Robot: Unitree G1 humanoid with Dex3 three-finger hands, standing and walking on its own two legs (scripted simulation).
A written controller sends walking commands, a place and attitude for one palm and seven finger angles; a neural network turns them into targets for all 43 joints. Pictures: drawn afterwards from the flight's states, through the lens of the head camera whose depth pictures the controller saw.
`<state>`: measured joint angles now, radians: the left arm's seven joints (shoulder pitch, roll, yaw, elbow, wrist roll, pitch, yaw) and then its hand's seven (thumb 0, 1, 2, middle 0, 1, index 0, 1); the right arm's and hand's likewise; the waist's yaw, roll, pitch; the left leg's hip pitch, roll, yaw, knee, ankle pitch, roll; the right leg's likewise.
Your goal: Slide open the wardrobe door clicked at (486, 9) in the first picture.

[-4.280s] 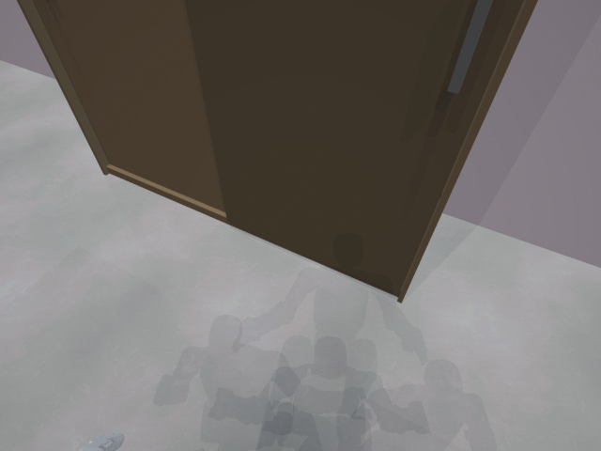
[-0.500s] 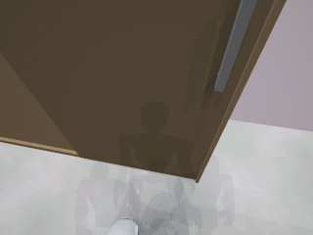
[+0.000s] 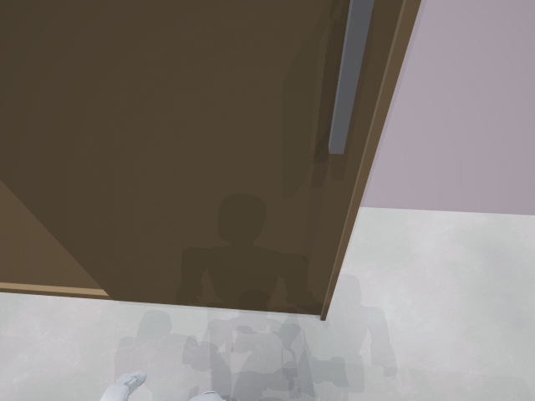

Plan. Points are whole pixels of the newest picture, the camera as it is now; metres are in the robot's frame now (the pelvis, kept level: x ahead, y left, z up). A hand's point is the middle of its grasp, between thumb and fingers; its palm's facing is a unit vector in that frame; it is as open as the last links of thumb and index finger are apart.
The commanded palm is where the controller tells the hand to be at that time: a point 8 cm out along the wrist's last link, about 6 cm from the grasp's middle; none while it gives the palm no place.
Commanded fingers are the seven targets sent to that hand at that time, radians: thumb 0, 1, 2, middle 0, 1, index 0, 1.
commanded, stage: come to a stop and stand still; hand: right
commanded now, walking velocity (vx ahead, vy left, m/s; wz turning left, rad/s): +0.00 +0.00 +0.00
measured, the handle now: (348, 61) +0.49 -0.10 +0.27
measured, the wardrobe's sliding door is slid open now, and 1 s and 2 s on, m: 0.00 0.00 0.00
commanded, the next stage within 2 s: look again from close up in 1.32 s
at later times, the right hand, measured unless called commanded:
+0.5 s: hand out of the picture -0.03 -0.18 -0.15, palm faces +0.00 +0.98 -0.18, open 7.4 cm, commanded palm none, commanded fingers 0.00 -0.90 -0.90 0.20 0.30 0.20 0.30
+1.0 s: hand out of the picture -0.04 -0.20 -0.16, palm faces +0.02 +0.98 -0.19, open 7.4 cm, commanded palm none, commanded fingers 0.00 -0.90 -0.90 0.20 0.30 0.20 0.30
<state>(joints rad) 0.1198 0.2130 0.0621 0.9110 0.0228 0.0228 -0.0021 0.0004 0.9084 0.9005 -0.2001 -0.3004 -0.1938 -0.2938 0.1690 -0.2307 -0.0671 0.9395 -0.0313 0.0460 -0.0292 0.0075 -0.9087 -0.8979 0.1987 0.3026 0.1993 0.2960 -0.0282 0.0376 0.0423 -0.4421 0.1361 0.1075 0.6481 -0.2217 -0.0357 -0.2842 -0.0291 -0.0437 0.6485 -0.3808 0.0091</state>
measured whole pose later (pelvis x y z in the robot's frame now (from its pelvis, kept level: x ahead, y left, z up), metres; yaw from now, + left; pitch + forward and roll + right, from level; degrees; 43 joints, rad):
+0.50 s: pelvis -0.02 -0.02 +0.02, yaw +2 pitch -2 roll -1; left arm 0.28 0.14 0.01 1.14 0.01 0.01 0.03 0.01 0.91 0.90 -0.20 -0.30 -0.20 -0.29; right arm 0.30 -0.12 0.00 1.13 -0.01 0.00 -0.04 0.02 -0.92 -0.90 0.20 0.30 0.20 0.30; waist 0.01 -0.01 0.02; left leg -0.14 0.00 0.02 0.44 -0.27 0.01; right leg -0.18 0.01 -0.09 0.40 -0.19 -0.02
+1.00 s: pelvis -0.05 -0.03 +0.02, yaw +1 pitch -2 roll +0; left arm 0.31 0.16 0.01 1.03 0.02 0.01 0.02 0.01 0.92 0.90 -0.20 -0.30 -0.20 -0.29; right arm 0.34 -0.14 0.01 1.04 -0.02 -0.01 -0.05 0.01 -0.91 -0.90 0.20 0.30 0.20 0.30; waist 0.01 0.00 -0.01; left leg -0.22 0.01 0.03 0.53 -0.28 0.00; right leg -0.28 0.01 -0.08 0.53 -0.21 -0.05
